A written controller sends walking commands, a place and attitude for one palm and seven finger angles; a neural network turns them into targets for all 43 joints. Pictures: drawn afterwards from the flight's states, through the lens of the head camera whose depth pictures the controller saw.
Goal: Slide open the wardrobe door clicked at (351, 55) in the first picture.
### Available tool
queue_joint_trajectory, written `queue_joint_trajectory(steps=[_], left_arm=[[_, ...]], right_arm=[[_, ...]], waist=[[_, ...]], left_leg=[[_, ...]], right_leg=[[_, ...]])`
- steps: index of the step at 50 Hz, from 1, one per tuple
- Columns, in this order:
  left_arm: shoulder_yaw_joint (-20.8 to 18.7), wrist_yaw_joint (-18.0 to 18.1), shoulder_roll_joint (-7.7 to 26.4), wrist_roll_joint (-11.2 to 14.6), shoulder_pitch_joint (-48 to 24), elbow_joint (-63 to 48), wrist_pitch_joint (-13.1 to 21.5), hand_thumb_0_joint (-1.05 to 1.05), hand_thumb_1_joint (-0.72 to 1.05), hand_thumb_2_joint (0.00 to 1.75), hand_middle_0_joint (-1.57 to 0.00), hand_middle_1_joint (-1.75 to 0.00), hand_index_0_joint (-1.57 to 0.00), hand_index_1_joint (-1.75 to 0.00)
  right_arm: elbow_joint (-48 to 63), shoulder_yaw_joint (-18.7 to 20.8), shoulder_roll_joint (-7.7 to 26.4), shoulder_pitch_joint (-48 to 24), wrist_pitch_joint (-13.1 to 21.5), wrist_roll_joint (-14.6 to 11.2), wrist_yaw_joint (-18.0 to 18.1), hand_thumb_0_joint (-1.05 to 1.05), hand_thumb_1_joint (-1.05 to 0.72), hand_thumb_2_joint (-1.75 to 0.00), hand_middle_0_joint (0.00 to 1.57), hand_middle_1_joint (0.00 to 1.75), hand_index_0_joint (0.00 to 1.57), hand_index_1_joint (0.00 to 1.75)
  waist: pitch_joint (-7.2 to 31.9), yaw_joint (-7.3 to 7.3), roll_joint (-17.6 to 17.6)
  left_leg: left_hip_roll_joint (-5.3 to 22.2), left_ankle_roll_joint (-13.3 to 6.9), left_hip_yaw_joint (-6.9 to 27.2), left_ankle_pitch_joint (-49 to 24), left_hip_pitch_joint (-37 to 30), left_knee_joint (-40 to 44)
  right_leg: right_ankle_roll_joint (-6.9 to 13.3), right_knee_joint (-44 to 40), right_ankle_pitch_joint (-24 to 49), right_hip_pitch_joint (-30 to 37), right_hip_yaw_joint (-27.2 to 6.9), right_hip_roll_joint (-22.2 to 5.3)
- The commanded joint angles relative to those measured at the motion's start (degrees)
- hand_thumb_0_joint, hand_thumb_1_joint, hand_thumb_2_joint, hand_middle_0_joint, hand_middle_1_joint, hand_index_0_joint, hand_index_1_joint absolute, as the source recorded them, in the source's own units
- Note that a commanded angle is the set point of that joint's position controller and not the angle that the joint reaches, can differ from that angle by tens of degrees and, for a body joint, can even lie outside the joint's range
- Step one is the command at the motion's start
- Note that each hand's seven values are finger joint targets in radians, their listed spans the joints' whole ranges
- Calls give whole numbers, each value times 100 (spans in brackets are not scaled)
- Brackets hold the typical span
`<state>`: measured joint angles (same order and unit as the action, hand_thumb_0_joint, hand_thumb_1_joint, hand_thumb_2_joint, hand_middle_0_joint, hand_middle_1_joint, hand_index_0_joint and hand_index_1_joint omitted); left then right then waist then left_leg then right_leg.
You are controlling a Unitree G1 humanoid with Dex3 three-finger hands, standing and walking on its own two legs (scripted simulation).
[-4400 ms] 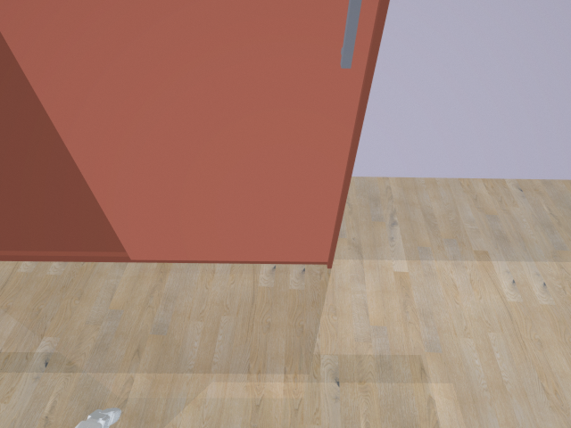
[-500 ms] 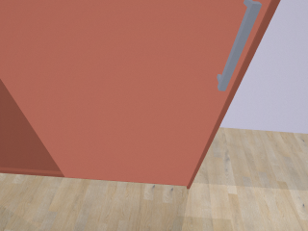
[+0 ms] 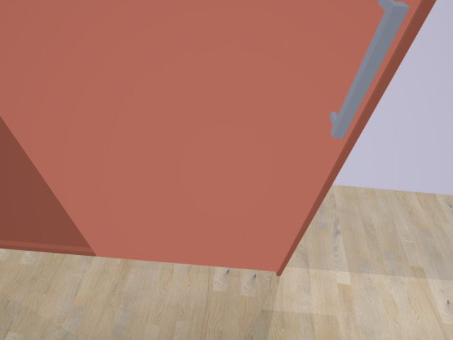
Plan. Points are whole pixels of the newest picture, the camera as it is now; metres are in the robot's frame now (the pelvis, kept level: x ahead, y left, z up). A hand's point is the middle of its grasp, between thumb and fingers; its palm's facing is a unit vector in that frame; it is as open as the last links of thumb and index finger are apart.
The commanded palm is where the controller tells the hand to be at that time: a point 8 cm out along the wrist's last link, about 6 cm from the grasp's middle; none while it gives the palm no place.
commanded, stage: look again from close up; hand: right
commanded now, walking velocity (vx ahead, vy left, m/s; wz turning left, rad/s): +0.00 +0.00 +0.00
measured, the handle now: (358, 75) +0.50 -0.18 +0.24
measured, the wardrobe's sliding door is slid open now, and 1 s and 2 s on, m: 0.00 0.00 0.00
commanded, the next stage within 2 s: raise the hand with hooked fingers in 0.56 s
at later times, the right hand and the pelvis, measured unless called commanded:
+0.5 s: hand out of the picture +0.01 -0.16 -0.17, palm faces +0.03 +0.98 -0.20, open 7.4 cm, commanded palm none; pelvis +0.01 +0.01 +0.00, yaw +0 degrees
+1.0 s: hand (333, 308) +0.19 -0.15 +0.02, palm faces -0.05 +1.00 -0.01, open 8.1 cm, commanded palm +0.13 -0.23 +0.00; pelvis -0.02 +0.01 -0.04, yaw +0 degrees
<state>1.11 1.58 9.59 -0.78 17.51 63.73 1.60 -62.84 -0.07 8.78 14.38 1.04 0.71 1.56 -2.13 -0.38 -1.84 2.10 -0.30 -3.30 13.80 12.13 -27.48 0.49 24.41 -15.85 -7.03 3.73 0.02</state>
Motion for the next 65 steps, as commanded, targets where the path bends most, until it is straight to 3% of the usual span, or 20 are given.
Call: queue_joint_trajectory(steps=[1,32,33,34,35,36,37,38,39,41,43,44,45,48,50,54,55,58,61,65], left_arm=[[-105,16,496,-5,325,-141,73,0,90,90,-20,-30,-20,-30],[-118,46,403,4,274,-30,37,0,90,90,-20,-30,-20,-30],[-194,-10,588,62,-389,-378,81,0,90,90,-20,-30,-20,-30],[-247,278,1541,351,-264,-2377,968,0,90,90,-20,-30,-20,-30],[-124,515,950,344,-827,-2134,1382,0,90,90,-20,-30,-20,-30],[-219,472,732,277,-667,-2352,1645,0,90,90,-20,-30,-20,-30],[-224,483,860,425,-642,-2132,1733,0,90,90,-20,-30,-20,-30],[-320,456,1076,408,-756,-2499,1845,0,90,90,-20,-30,-20,-30],[-413,426,1151,294,-660,-2582,1930,0,90,90,-20,-30,-20,-30],[-509,277,1050,180,-738,-2938,1997,0,90,90,-20,-30,-20,-30],[-601,69,1098,153,-916,-3236,1893,0,90,90,-20,-30,-20,-30],[-664,-29,1162,146,-1015,-3449,1811,0,90,90,-20,-30,-20,-30],[-741,-159,1262,163,-1058,-3663,1703,0,90,90,-20,-30,-20,-30],[-668,-100,1171,305,-1301,-4324,1434,0,90,90,-20,-30,-20,-30],[-600,1,1101,293,-1222,-4514,1286,0,90,90,-20,-30,-20,-30],[-484,81,974,219,-696,-4481,1351,0,90,90,-20,-30,-20,-30],[-434,92,1025,180,-589,-4383,1377,0,90,90,-20,-30,-20,-30],[-345,162,1124,263,-591,-4151,1532,0,90,90,-20,-30,-20,-30],[-253,254,1180,360,-700,-4073,1651,0,90,90,-20,-30,-20,-30],[-178,348,1107,400,-957,-4047,1690,0,90,90,-20,-30,-20,-30]], right_arm=[[125,94,666,326,93,-9,52,0,-90,-90,20,30,20,30],[77,107,623,420,85,-4,44,0,-90,-90,20,30,20,30],[-212,111,700,998,190,32,282,0,-90,-90,20,30,20,30],[8692,484,1802,-3396,1484,-1256,161,0,-88,-89,20,32,20,32],[8350,1256,2402,-2479,1406,-949,610,0,-85,-88,20,33,20,33],[6898,68,355,435,623,-832,624,0,-83,-87,21,34,21,34],[6444,-136,-196,704,358,-1063,605,0,-81,-86,21,36,21,36],[7106,-147,-14,150,631,-1145,500,0,-78,-85,21,37,21,37],[7037,134,237,162,946,-1102,402,0,-76,-84,21,39,21,39],[6226,334,-8,1601,1595,-1169,-48,0,-71,-82,21,42,21,42],[5573,520,-101,2401,2385,-1407,-800,0,-67,-80,22,45,22,45],[5568,766,126,2536,2779,-1499,-1198,0,-64,-79,22,47,22,47],[5355,1182,527,2756,3030,-1494,-1630,0,-62,-78,22,48,22,48],[6418,1521,944,2340,2653,-1634,-1947,0,-55,-75,22,53,22,53],[7320,1584,965,1818,2382,-1815,-1769,0,-50,-73,23,55,23,55],[9021,1308,940,643,2706,-1594,-1218,0,-41,-69,24,62,24,62],[9201,1093,912,244,2824,-1559,-1215,0,-39,-68,24,63,24,63],[8874,778,921,-92,2858,-1510,-1477,0,-32,-65,24,68,24,68],[8382,878,1176,-117,2269,-1552,-1828,0,-25,-62,25,72,25,72],[7882,1753,1602,315,1206,-1794,-1919,0,-15,-58,25,78,25,78]], waist=[[-49,56,243],[-153,67,211],[-40,315,503],[2826,-409,-739],[2299,-103,-1089],[1732,-10,-897],[989,-91,-181],[300,-239,145],[284,-317,639],[271,97,1395],[80,255,1967],[156,272,1883],[258,336,1230],[906,530,799],[1079,477,265],[1537,39,-452],[1414,-144,-247],[1101,-347,-439],[1045,-239,-419],[1325,194,-41]], left_leg=[[489,-213,499,-1179,-335,403],[454,-235,549,-1050,-304,617],[841,-60,860,-3955,-376,404],[308,-129,657,-2642,-1069,60],[-34,-146,521,-1386,-729,-107],[-105,-163,-15,-746,-375,-172],[-91,-64,-154,-571,87,-69],[-63,8,-126,-180,572,14],[-62,31,-140,338,914,22],[-77,13,-162,921,1170,-259],[-56,26,5,1149,1408,-632],[-23,2,127,1049,1340,-753],[15,-114,241,649,1161,-898],[94,-77,432,374,950,-1087],[17,-63,343,435,1041,-1173],[-156,-77,87,-463,1304,-1478],[-204,-62,72,-443,1452,-1496],[-218,-66,54,179,1754,-1287],[-180,-80,58,440,1445,-1034],[-145,-80,-61,3,611,-813]], right_leg=[[80,-505,1067,-387,-459,-593],[24,-521,922,-329,-417,-617],[-118,808,1120,-671,-94,-680],[92,-52,1427,675,-244,18],[67,-16,1383,620,-8,-80],[63,-149,1496,27,-124,-151],[-10,25,1190,-340,-284,-141],[25,190,694,-634,-410,-121],[37,410,330,-927,-394,-43],[-59,783,78,-1604,-301,17],[-145,1256,-246,-2483,-216,58],[-173,1488,-285,-2682,-169,106],[-184,1677,-98,-2563,-124,148],[-21,1787,-3,-2816,49,241],[1,1760,14,-2621,4,207],[57,1860,590,-1914,-264,25],[77,1917,550,-1900,-358,-22],[82,1854,5,-1832,-500,-66],[87,1568,-251,-1823,-601,-74],[57,1181,210,-1699,-625,-72]])
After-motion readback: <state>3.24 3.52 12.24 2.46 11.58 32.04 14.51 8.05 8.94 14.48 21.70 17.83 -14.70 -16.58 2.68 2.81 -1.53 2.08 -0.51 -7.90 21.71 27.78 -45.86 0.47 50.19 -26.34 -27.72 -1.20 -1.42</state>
